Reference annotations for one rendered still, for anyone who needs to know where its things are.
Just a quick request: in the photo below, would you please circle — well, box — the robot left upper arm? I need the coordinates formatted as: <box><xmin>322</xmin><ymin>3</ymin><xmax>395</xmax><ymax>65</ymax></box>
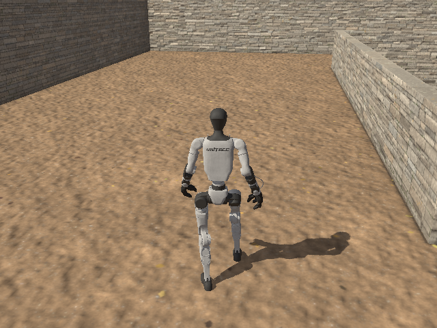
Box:
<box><xmin>186</xmin><ymin>137</ymin><xmax>205</xmax><ymax>174</ymax></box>

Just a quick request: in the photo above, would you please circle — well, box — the humanoid robot torso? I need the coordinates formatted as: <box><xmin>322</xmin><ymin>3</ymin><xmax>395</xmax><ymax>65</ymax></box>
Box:
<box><xmin>203</xmin><ymin>135</ymin><xmax>234</xmax><ymax>205</ymax></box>

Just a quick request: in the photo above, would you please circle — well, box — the robot right upper arm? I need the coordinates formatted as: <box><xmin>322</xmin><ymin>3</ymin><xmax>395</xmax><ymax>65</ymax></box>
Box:
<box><xmin>232</xmin><ymin>138</ymin><xmax>251</xmax><ymax>177</ymax></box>

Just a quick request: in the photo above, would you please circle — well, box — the left robot forearm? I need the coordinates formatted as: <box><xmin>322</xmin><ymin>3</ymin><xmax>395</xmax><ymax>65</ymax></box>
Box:
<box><xmin>182</xmin><ymin>164</ymin><xmax>193</xmax><ymax>187</ymax></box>

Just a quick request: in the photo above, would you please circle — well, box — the right robot shin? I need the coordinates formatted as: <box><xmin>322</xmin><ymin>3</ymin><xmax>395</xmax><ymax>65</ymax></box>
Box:
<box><xmin>231</xmin><ymin>212</ymin><xmax>241</xmax><ymax>253</ymax></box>

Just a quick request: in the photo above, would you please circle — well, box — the robot right hand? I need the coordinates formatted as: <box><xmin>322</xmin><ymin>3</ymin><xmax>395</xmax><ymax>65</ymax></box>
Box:
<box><xmin>247</xmin><ymin>192</ymin><xmax>263</xmax><ymax>210</ymax></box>

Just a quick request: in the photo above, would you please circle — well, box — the robot left hand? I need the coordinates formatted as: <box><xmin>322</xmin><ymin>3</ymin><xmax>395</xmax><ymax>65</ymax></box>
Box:
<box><xmin>181</xmin><ymin>184</ymin><xmax>197</xmax><ymax>197</ymax></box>

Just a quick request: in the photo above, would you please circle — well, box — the right robot forearm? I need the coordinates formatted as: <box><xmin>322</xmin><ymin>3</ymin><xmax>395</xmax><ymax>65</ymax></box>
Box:
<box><xmin>245</xmin><ymin>166</ymin><xmax>261</xmax><ymax>195</ymax></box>

